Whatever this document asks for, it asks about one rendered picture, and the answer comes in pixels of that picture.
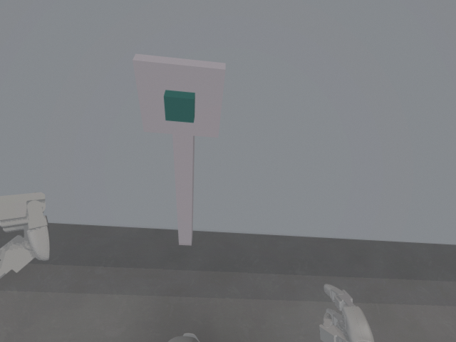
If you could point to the robot left hand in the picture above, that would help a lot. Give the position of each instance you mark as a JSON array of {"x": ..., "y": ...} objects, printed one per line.
[{"x": 24, "y": 212}]

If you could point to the panel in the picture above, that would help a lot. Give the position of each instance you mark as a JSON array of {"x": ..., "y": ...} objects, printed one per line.
[{"x": 154, "y": 75}]

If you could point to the button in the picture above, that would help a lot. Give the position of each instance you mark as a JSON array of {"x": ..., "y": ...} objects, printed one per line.
[{"x": 179, "y": 106}]

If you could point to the robot right hand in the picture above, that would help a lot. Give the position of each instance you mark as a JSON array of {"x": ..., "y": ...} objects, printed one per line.
[{"x": 351, "y": 326}]

